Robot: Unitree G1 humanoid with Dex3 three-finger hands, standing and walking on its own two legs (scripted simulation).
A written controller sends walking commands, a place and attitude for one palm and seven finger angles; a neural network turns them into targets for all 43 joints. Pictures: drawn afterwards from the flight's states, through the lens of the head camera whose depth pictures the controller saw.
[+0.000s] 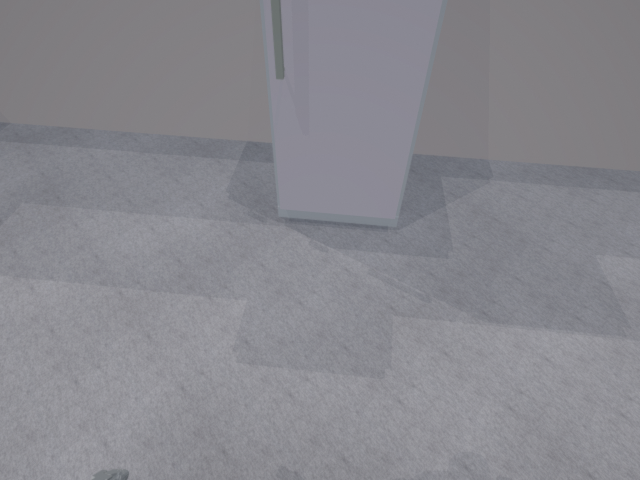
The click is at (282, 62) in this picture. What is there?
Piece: fridge door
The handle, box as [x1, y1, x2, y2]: [271, 0, 284, 79]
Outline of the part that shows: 271,0 276,78 282,79 284,68 282,57 280,1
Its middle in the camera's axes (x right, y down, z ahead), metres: -0.12 -0.67 +1.07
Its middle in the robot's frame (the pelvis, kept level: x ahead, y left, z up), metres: +1.26 +0.19 +0.16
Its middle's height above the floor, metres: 0.93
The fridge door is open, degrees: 0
